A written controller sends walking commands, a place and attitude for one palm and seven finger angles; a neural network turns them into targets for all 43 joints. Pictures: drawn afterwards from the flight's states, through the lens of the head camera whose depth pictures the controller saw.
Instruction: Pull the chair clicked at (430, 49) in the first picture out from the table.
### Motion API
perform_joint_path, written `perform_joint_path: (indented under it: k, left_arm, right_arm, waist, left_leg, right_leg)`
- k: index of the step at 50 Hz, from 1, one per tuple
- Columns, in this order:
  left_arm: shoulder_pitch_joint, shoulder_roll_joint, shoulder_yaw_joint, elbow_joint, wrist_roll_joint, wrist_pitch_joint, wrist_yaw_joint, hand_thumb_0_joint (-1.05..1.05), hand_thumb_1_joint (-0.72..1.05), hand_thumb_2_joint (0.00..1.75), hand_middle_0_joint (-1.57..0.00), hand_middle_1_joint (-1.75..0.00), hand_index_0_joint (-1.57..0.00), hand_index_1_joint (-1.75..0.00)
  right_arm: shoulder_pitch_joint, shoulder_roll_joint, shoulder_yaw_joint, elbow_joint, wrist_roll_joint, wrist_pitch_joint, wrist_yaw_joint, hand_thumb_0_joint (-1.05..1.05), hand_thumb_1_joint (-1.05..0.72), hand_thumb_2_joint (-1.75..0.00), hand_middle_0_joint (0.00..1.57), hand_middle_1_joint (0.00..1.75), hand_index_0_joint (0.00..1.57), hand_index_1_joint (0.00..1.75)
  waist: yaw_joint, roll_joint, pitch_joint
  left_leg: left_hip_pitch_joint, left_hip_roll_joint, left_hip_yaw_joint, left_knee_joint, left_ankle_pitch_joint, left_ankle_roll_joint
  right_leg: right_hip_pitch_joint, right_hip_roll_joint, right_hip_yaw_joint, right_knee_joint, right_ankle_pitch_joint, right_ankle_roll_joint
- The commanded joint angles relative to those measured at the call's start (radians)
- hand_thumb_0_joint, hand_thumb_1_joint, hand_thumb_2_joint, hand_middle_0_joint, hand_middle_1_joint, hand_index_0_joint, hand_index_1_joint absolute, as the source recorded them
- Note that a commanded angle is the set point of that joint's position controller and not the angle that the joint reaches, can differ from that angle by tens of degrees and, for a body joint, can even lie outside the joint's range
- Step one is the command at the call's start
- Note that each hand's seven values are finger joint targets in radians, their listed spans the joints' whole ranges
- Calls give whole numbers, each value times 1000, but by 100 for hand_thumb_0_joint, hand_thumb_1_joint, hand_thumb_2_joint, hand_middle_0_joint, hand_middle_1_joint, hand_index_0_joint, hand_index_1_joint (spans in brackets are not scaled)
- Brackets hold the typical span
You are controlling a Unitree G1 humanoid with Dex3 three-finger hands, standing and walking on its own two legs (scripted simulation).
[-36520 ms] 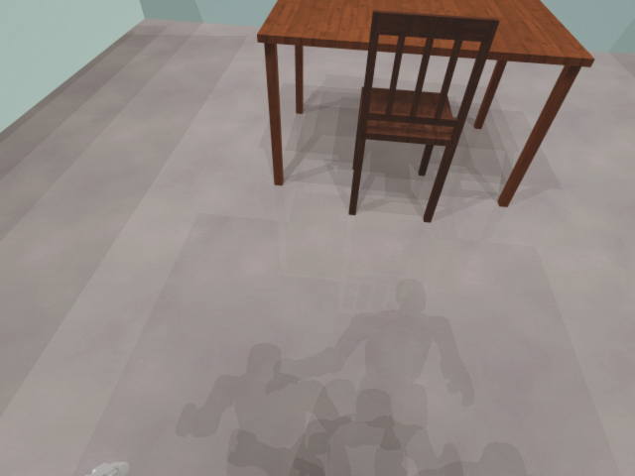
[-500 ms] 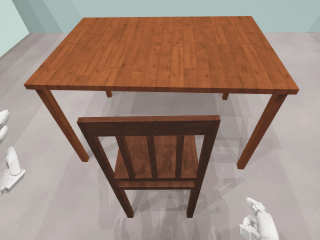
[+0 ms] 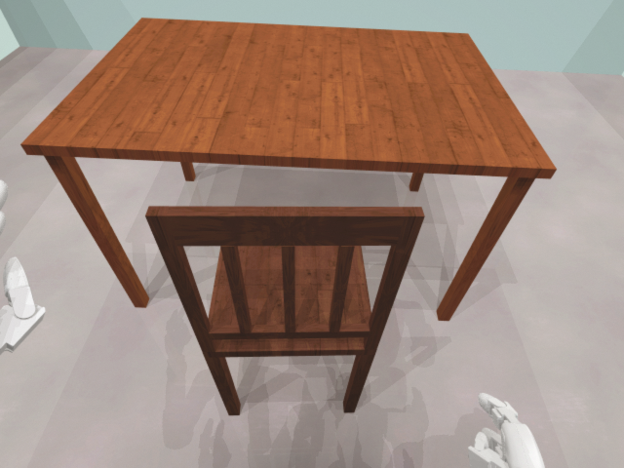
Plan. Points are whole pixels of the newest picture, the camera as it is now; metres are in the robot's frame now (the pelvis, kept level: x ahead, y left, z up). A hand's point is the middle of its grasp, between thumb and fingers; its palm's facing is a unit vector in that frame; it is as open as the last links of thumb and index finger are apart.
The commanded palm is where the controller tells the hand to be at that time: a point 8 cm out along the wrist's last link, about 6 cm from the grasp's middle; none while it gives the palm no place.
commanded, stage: step back with the hand held close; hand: left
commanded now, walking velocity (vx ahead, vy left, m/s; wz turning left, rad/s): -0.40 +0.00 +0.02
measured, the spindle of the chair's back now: (289, 291) +0.42 +0.07 -0.09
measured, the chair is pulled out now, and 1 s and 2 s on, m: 0.18 0.18 0.18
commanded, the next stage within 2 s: stop stepping back and stand still in 0.90 s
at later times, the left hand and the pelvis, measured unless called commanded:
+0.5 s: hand (117, 323) +0.21 +0.20 +0.16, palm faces +0.23 -0.84 -0.49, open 7.4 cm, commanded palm +0.13 +0.26 +0.20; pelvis -0.03 -0.03 +0.02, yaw -4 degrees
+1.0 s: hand out of the picture +0.06 +0.14 +0.16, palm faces +0.34 -0.80 -0.49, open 7.4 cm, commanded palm +0.00 +0.19 +0.20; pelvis -0.14 -0.11 +0.01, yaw +0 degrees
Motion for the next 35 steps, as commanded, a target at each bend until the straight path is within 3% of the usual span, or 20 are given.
perform_joint_path:
  k: [1,3,5,7,8,9,12,15,18,21,24,25,27,28,29,30,31,32,34,35]
  left_arm:
    - [3,196,124,-233,0,-71,23,0,90,90,-20,-30,-20,-30]
    - [11,211,142,-293,6,-87,26,0,90,90,-20,-30,-20,-30]
    - [5,222,165,-354,14,-99,31,0,90,90,-20,-30,-20,-30]
    - [-8,229,185,-363,12,-102,34,0,90,90,-20,-30,-20,-30]
    - [-13,221,183,-359,9,-101,32,0,90,90,-20,-30,-20,-30]
    - [-11,227,192,-334,5,-95,32,0,90,90,-20,-30,-20,-30]
    - [23,158,136,-226,-9,-93,18,0,90,90,-20,-30,-20,-30]
    - [9,119,62,-163,-13,-95,1,0,90,90,-20,-30,-20,-30]
    - [-42,138,40,-206,-18,-99,-17,0,90,90,-20,-30,-20,-30]
    - [-9,190,78,-307,-32,-96,-21,0,90,90,-20,-30,-20,-30]
    - [110,270,175,-375,-57,-90,-16,0,90,90,-20,-30,-20,-30]
    - [147,278,193,-391,-69,-91,-17,0,90,90,-20,-30,-20,-30]
    - [205,304,239,-396,-82,-95,-15,0,90,90,-20,-30,-20,-30]
    - [216,320,252,-382,-87,-103,-14,0,90,90,-20,-30,-20,-30]
    - [233,319,264,-338,-88,-111,-10,0,90,90,-20,-30,-20,-30]
    - [230,299,256,-276,-84,-105,-10,0,90,90,-20,-30,-20,-30]
    - [258,286,263,-212,-77,-88,-7,0,90,90,-20,-30,-20,-30]
    - [251,270,251,-186,-70,-80,-7,0,90,90,-20,-30,-20,-30]
    - [203,225,211,-87,-50,-62,-11,0,90,90,-20,-30,-20,-30]
    - [153,194,168,-76,-44,-63,-10,0,90,90,-20,-30,-20,-30]
  right_arm:
    - [-102,-149,-61,-173,5,-46,-6,0,-90,-90,20,30,20,30]
    - [-101,-153,-60,-180,4,-53,-6,0,-90,-90,20,30,20,30]
    - [-113,-155,-57,-187,-4,-67,-10,0,-90,-90,20,30,20,30]
    - [-106,-144,-63,-168,-20,-82,-18,0,-90,-90,20,30,20,30]
    - [-98,-142,-66,-157,-29,-89,-18,0,-90,-90,20,30,20,30]
    - [-105,-135,-71,-145,-33,-98,-19,0,-90,-90,20,30,20,30]
    - [-81,-111,-73,-100,-39,-112,-2,0,-90,-90,20,30,20,30]
    - [-76,-110,-63,-64,-36,-119,22,0,-90,-90,20,30,20,30]
    - [-86,-121,-59,-59,-38,-125,35,0,-90,-90,20,30,20,30]
    - [-113,-124,-56,-81,-36,-133,37,0,-90,-90,20,30,20,30]
    - [-128,-128,-53,-104,-26,-137,36,0,-90,-90,20,30,20,30]
    - [-142,-124,-49,-116,-22,-131,35,0,-90,-90,20,30,20,30]
    - [-154,-123,-47,-131,-8,-114,33,0,-90,-90,20,30,20,30]
    - [-162,-114,-44,-143,1,-100,29,0,-90,-90,20,30,20,30]
    - [-165,-90,-38,-149,10,-83,24,0,-90,-90,20,30,20,30]
    - [-170,-80,-43,-154,25,-77,16,0,-90,-90,20,30,20,30]
    - [-169,-78,-46,-143,32,-75,14,0,-90,-90,20,30,20,30]
    - [-178,-75,-48,-134,30,-75,10,0,-90,-90,20,30,20,30]
    - [-220,-63,-38,-120,13,-76,-4,0,-90,-90,20,30,20,30]
    - [-211,-54,-30,-104,10,-74,-17,0,-90,-90,20,30,20,30]
  waist:
    - [-5,-11,-90]
    - [-4,46,-121]
    - [6,183,-144]
    - [8,208,-143]
    - [9,209,-131]
    - [9,161,-113]
    - [5,68,-56]
    - [0,137,-72]
    - [13,178,-186]
    - [32,181,-299]
    - [54,182,-378]
    - [60,167,-387]
    - [56,116,-400]
    - [44,16,-386]
    - [42,-92,-369]
    - [43,-200,-306]
    - [53,-220,-279]
    - [48,-174,-226]
    - [26,-120,-156]
    - [10,-100,-119]
  left_leg:
    - [-336,165,-209,-209,-194,15]
    - [-372,187,-237,-258,-186,28]
    - [-455,243,-290,-341,-154,51]
    - [-429,302,-332,-372,64,57]
    - [-376,328,-337,-369,195,56]
    - [-319,351,-353,-366,296,59]
    - [-40,359,-331,-290,677,30]
    - [245,329,-274,-243,1005,-28]
    - [409,317,-241,-223,1120,-45]
    - [475,309,-222,-217,1102,-23]
    - [414,302,-209,-219,967,-6]
    - [383,299,-199,-206,922,-6]
    - [262,256,-124,-145,772,-30]
    - [166,205,-50,-68,632,-59]
    - [5,141,11,30,347,-93]
    - [-161,72,17,167,-18,-108]
    - [-222,63,-36,290,-150,-92]
    - [-230,73,-56,333,-134,-88]
    - [-189,84,-12,247,-102,-100]
    - [-143,88,13,146,-56,-109]
  right_leg:
    - [346,-155,257,-77,-72,-24]
    - [407,-119,213,-5,-11,-11]
    - [503,-44,135,155,96,14]
    - [477,4,118,269,57,28]
    - [417,17,119,301,-53,28]
    - [346,34,122,326,-151,30]
    - [137,14,121,182,-258,19]
    - [27,7,92,2,-221,17]
    - [42,10,90,-72,-172,18]
    - [87,6,88,-102,-143,23]
    - [170,-6,81,-122,-89,25]
    - [201,-19,84,-155,-40,25]
    - [301,-67,92,-180,231,22]
    - [340,-150,138,-194,499,13]
    - [433,-255,194,-195,797,-8]
    - [472,-334,242,-182,1017,-12]
    - [447,-365,219,-176,1027,3]
    - [396,-351,174,-176,959,16]
    - [314,-303,149,-147,951,-39]
    - [310,-266,110,-138,977,-34]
